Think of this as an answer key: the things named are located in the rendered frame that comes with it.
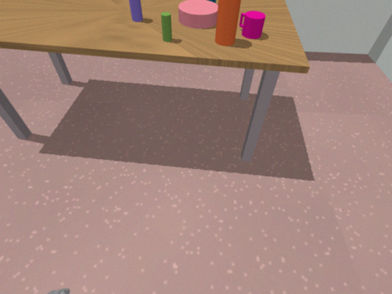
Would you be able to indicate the table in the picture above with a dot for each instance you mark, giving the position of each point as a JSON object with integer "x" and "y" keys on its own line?
{"x": 105, "y": 28}

